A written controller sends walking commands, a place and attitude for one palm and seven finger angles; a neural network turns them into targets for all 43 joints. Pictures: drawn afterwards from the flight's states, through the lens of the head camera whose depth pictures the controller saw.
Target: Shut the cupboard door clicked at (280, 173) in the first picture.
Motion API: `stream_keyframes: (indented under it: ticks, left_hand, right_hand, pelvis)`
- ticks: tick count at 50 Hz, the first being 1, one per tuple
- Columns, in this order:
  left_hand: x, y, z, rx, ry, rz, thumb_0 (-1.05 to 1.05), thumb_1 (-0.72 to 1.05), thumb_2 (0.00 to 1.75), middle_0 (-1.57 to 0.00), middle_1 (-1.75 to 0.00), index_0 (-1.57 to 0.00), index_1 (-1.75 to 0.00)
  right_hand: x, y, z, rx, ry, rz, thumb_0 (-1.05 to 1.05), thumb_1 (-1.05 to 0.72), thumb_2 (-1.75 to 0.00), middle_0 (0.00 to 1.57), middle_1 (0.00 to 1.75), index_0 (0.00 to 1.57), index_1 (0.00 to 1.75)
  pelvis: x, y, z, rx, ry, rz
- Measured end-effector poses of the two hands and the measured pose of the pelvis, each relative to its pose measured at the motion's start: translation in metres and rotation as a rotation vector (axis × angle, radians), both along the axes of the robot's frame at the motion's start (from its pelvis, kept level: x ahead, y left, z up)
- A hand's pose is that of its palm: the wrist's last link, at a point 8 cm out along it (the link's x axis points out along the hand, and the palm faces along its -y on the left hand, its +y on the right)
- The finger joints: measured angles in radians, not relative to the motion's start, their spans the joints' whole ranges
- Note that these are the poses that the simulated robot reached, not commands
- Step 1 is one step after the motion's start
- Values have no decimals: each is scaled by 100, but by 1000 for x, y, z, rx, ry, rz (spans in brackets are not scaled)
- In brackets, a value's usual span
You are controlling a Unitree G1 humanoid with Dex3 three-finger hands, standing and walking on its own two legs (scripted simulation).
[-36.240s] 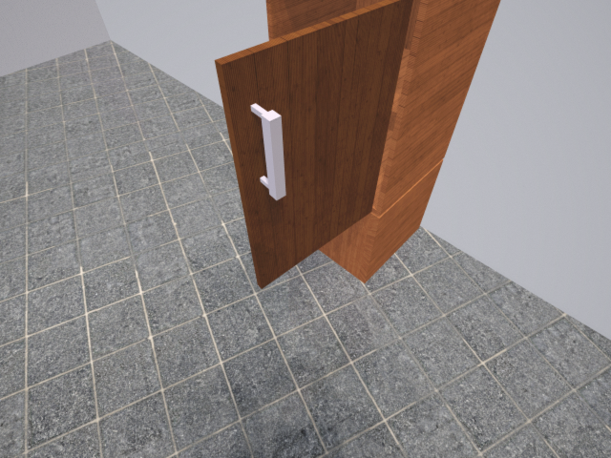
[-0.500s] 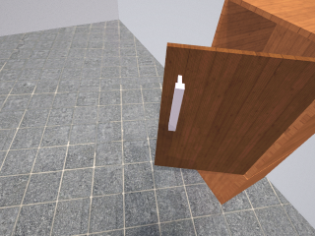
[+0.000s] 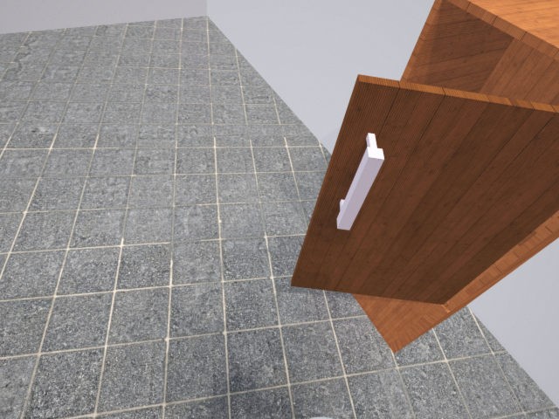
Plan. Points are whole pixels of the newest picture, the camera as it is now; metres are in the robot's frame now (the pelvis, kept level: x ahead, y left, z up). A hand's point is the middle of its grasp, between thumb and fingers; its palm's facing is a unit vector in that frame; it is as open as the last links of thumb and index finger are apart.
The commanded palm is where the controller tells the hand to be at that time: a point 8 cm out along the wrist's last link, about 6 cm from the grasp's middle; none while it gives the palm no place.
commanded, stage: come to a stop and stand still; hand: left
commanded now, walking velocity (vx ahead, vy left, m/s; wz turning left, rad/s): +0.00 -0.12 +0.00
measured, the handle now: (356, 184) +0.46 -0.08 +0.09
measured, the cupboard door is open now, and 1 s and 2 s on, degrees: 56 56 56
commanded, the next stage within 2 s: look again from close up in 0.12 s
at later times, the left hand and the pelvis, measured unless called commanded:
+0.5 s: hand out of the picture +0.08 +0.12 -0.16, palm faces +0.00 -0.98 -0.21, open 7.2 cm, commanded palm none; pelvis +0.01 -0.05 +0.00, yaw -1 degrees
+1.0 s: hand out of the picture -0.05 +0.09 -0.17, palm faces +0.04 -0.99 -0.14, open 7.4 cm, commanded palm none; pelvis -0.02 -0.07 +0.00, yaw -1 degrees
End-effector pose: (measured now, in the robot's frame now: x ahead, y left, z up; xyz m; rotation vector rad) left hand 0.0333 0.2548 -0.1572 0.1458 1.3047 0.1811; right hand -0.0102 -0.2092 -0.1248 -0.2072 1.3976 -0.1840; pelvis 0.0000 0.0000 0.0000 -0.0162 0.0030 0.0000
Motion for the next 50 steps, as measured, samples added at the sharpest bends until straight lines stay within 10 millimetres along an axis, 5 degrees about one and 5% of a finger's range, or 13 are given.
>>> stream_keyframes:
  ticks: [8,15,19,25,34,42,50]
  left_hand:
    - [45,-20,23,-19,-34,-98,0,91,89,-20,-30,-19,-30]
    - [68,-60,24,-22,-124,-109,0,91,89,-20,-30,-20,-30]
    - [55,-80,24,-29,-93,-121,0,91,89,-20,-30,-20,-30]
    - [35,-84,26,3,-75,-68,-2,94,89,-20,-30,-20,-30]
    - [-25,-94,23,7,40,-17,-1,93,89,-20,-30,-20,-30]
    - [-69,-111,18,-44,128,13,0,91,89,-20,-30,-20,-30]
    - [-84,-119,11,-81,160,20,0,91,89,-20,-30,-20,-30]
  right_hand:
    - [-27,-4,6,20,36,-75,1,-91,-90,21,30,21,30]
    - [-46,-27,-12,66,97,-98,0,-90,-90,21,30,21,30]
    - [-37,-39,-19,82,72,-101,0,-90,-90,20,30,20,30]
    - [-10,-51,-22,97,11,-63,0,-90,-90,20,30,20,30]
    - [15,-75,-21,73,-36,-13,1,-92,-90,20,30,20,30]
    - [14,-81,-17,57,-35,11,0,-91,-90,20,30,20,30]
    - [-5,-77,-16,49,-3,-1,0,-91,-90,20,30,20,30]
  pelvis:
    - [0,-2,13,-17,22,-10]
    - [1,-26,3,28,13,-13]
    - [4,-37,3,25,2,-17]
    - [5,-53,4,31,-10,-18]
    - [0,-65,4,29,-23,-13]
    - [-9,-69,6,25,-27,-11]
    - [-16,-70,4,22,-28,-11]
